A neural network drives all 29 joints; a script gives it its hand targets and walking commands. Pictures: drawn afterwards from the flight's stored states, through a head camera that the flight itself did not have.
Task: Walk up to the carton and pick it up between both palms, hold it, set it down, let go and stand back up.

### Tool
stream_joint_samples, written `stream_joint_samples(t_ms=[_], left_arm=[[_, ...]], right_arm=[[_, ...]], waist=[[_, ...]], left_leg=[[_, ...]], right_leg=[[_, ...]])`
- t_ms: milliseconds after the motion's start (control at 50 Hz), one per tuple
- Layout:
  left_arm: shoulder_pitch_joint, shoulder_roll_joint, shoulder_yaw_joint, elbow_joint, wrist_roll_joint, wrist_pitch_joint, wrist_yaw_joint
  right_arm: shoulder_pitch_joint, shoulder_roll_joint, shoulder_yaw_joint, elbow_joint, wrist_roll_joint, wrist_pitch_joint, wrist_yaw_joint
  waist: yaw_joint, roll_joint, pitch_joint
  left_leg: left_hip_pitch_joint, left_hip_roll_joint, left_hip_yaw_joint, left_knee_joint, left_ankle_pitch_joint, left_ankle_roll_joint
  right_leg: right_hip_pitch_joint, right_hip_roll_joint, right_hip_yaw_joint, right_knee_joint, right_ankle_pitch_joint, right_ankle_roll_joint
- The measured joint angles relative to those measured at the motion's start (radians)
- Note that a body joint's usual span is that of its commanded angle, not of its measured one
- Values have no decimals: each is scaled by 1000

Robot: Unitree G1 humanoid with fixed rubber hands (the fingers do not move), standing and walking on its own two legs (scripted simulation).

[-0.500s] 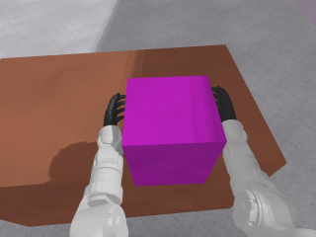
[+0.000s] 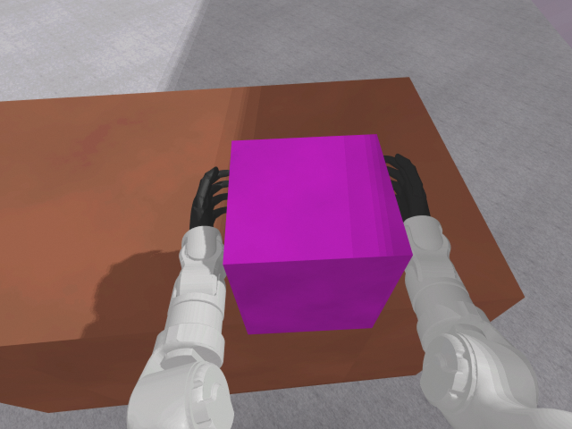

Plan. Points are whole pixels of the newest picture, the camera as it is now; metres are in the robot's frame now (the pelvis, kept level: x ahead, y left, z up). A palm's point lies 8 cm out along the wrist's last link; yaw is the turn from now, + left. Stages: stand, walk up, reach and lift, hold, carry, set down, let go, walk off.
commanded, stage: set down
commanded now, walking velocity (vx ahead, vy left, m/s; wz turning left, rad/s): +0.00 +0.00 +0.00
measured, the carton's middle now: (307, 242) +0.39 +0.00 +0.00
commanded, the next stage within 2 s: none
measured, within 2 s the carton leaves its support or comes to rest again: neither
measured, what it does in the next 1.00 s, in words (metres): stands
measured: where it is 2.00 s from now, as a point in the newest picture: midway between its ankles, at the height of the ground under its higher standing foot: outside the picture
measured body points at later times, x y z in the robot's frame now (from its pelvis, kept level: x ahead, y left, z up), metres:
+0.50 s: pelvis -0.01 +0.00 +0.00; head +0.06 +0.01 +0.45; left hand +0.40 +0.16 +0.05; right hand +0.42 -0.15 +0.06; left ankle +0.01 +0.12 -0.75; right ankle -0.04 -0.10 -0.75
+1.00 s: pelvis +0.00 +0.00 +0.00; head +0.06 +0.01 +0.45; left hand +0.40 +0.16 +0.05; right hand +0.42 -0.15 +0.06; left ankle +0.01 +0.12 -0.75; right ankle -0.04 -0.10 -0.75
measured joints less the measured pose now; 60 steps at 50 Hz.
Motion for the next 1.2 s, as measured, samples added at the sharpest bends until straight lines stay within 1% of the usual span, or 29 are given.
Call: stream_joint_samples(t_ms=[140,340,560,800,1040,1080,1120,1160,1200], left_arm=[[-9,-3,10,16,-4,-20,6],[-37,-1,43,42,11,-42,-9],[-33,-12,69,24,42,-42,-28],[-18,-22,84,-1,61,-48,-41],[-19,-24,86,-7,71,-47,-42],[-22,-21,85,5,69,-53,-39],[-27,-12,79,24,65,-60,-28],[-33,6,51,54,43,-63,-2],[-40,30,-3,86,-11,-64,35]], right_arm=[[-5,-12,19,6,10,-8,-3],[-20,-3,-12,-1,-29,-11,-7],[-13,12,-48,-16,-61,-12,8],[-2,24,-58,-34,-70,-10,19],[2,31,-69,-61,-89,3,32],[2,26,-61,-55,-81,2,30],[-3,12,-36,-33,-56,-4,22],[-14,-17,22,9,1,-7,12],[-34,-56,109,65,89,2,-4]], waist=[[7,15,0],[14,8,6],[12,-3,8],[5,-10,15],[17,-9,38],[20,-9,38],[23,-10,40],[23,-8,40],[24,-5,31]], left_leg=[[-8,1,9,-5,5,4],[-12,1,13,-27,25,4],[-7,0,12,-29,24,3],[3,-2,10,-22,15,3],[24,1,20,-12,5,1],[25,2,23,-10,2,1],[27,3,27,-7,0,2],[21,6,30,2,-4,2],[-6,12,32,22,-11,2]], right_leg=[[-15,1,9,1,6,3],[-30,1,12,1,15,1],[-27,0,10,5,10,-1],[-17,-2,7,12,-1,-1],[1,0,17,21,-7,-1],[1,1,20,24,-8,0],[1,1,24,27,-9,0],[-4,3,27,31,-9,1],[-25,8,29,36,-7,1]])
